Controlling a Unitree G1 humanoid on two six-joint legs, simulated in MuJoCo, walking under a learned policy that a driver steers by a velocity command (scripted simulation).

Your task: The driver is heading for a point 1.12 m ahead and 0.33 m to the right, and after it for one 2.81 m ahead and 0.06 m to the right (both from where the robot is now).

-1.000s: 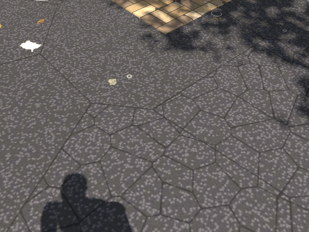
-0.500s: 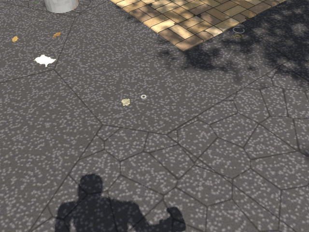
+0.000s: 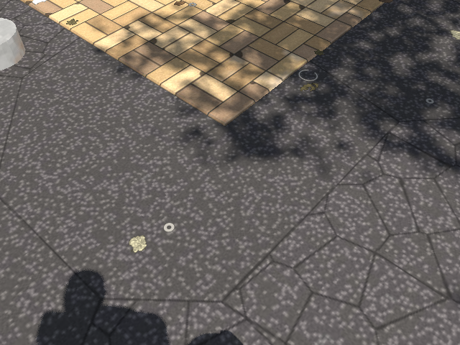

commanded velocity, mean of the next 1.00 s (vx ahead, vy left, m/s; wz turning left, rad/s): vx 1.00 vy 0.00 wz -0.78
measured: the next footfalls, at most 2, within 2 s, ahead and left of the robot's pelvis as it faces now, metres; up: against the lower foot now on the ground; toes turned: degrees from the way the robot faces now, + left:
right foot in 0.14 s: +0.34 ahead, -0.04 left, +0.00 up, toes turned -9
left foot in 0.58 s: +0.80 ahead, +0.01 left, +0.00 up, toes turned -31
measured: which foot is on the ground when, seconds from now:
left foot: down 0.00-0.16, up 0.18-0.56, down 0.58-1.00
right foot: up 0.00-0.12, down 0.14-0.58, up 0.60-1.00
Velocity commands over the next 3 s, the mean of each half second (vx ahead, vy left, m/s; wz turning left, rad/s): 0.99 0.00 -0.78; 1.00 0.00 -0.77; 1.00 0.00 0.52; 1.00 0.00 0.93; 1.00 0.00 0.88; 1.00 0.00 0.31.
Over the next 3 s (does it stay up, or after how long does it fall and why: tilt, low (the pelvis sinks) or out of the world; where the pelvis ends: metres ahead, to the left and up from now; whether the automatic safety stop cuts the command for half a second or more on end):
stays up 2.51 -0.55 0.00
